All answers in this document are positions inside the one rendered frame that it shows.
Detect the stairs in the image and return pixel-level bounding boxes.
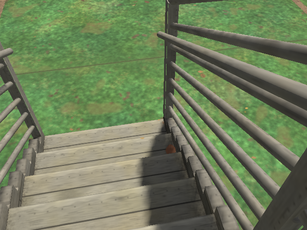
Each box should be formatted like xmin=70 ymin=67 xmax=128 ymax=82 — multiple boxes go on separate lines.
xmin=6 ymin=119 xmax=220 ymax=230

